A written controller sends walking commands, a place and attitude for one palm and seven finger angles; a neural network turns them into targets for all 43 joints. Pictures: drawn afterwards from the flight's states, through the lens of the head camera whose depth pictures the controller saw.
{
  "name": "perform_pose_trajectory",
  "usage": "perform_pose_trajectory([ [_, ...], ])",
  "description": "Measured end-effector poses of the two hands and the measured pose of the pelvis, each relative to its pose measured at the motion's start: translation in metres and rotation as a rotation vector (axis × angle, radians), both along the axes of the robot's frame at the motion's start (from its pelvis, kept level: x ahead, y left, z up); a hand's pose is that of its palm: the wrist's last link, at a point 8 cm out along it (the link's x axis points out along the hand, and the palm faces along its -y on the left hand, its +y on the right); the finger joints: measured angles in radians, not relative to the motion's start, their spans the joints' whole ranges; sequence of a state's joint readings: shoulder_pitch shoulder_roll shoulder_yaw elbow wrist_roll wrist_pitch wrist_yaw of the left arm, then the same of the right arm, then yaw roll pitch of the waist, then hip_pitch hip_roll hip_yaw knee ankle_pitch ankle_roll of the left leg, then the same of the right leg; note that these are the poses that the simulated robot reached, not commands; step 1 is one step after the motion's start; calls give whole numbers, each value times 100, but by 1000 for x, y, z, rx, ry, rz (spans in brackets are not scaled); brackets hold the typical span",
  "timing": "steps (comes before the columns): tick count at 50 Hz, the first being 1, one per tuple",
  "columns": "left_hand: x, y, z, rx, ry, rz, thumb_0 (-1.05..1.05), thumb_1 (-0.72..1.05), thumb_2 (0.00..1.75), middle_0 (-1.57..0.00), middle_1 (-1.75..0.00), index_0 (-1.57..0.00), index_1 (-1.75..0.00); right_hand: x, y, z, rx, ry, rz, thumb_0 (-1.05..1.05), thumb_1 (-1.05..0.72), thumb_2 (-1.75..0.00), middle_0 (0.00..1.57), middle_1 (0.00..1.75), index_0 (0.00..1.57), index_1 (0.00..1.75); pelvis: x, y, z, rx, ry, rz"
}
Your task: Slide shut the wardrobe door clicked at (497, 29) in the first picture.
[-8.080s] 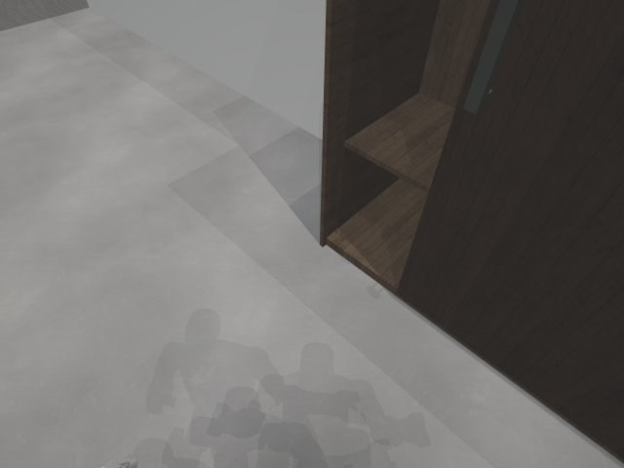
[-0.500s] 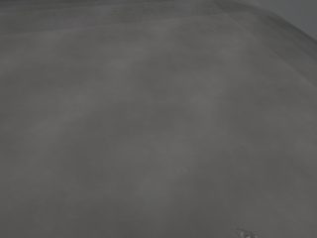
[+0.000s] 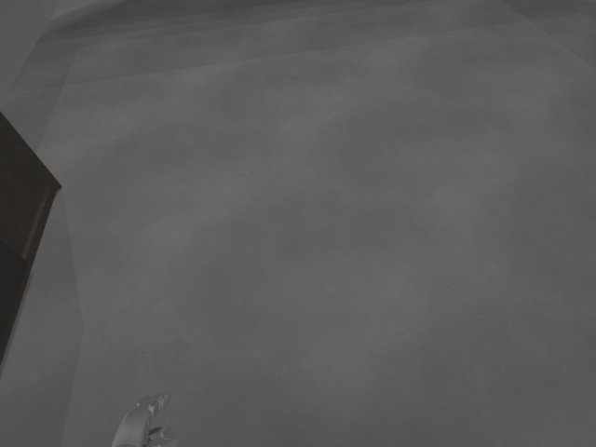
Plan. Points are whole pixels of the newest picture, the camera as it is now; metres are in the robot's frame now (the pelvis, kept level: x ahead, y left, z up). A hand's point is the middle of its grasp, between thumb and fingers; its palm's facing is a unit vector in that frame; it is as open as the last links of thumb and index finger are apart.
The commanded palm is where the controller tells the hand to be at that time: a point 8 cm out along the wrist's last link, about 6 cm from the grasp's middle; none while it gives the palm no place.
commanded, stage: turn to face it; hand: right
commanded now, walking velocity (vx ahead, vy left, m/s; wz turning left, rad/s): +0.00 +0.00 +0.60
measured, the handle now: out of the picture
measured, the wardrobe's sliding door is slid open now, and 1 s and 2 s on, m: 0.36 0.36 0.36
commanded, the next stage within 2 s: none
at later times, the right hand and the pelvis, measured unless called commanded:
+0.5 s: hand (405, 446) +0.15 -0.14 -0.15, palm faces -0.34 +0.90 -0.26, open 7.4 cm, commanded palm none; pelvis -0.02 +0.02 +0.00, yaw +21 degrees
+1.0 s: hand out of the picture +0.13 -0.09 -0.15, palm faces -0.51 +0.83 -0.24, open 7.4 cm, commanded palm none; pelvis -0.02 +0.05 +0.01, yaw +36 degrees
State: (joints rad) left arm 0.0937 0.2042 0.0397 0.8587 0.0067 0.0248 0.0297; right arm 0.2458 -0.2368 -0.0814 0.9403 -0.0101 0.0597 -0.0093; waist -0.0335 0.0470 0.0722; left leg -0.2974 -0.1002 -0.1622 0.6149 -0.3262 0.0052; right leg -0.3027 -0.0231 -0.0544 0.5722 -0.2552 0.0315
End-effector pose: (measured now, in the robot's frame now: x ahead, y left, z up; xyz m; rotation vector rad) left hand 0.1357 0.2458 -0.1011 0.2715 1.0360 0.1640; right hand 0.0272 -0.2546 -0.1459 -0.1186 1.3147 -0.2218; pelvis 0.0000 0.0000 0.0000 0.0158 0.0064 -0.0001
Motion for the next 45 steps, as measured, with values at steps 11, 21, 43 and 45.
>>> perform_pose_trajectory([
  [11, -83, -16, 12, -6, 68, 164, 0, 90, 90, -20, -30, -20, -30, 41, -30, 14, -1, -14, 163, 1, -91, -90, 20, 30, 20, 30, -7, -20, 15, 30, -11, 155],
  [21, -194, -2, -16, -88, 214, 410, 0, 90, 90, -20, -30, -20, -30, 104, 26, 25, -15, -61, 381, 1, -91, -90, 20, 30, 20, 30, -17, -1, 11, 5, 1, 298],
  [43, -238, 69, -28, -127, 148, 640, 0, 91, 90, -20, -30, -20, -30, 130, 145, 41, -23, -124, 640, 1, -90, -90, 21, 30, 21, 30, -30, 60, 13, -40, -10, 550],
  [45, -230, 72, -24, -114, 125, 644, 0, 90, 90, -20, -30, -20, -30, 126, 141, 37, -21, -98, 643, 1, -90, -90, 21, 30, 21, 30, -28, 58, 12, -33, -9, 570],
])
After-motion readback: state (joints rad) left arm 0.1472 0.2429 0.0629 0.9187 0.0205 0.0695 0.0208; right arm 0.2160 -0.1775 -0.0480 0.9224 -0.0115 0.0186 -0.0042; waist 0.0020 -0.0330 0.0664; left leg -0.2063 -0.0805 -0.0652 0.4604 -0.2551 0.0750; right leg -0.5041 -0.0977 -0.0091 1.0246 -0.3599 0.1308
